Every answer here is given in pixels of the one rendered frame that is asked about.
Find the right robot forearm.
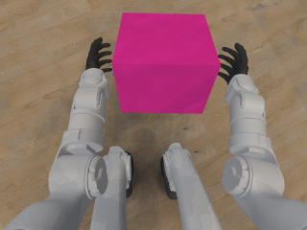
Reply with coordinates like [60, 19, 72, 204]
[224, 74, 285, 189]

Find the left robot forearm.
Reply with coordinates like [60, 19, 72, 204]
[48, 68, 110, 192]

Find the right robot thigh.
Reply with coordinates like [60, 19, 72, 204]
[162, 147, 224, 230]

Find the robot left upper arm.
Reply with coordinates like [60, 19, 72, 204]
[2, 153, 108, 230]

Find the robot right hand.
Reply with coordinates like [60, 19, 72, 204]
[218, 42, 248, 85]

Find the robot right upper arm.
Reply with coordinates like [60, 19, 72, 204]
[221, 154, 307, 230]

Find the carton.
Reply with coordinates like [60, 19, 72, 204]
[111, 12, 221, 114]

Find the robot left hand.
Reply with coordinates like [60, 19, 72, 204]
[85, 37, 112, 73]

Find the robot left foot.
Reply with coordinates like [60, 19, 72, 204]
[125, 151, 133, 198]

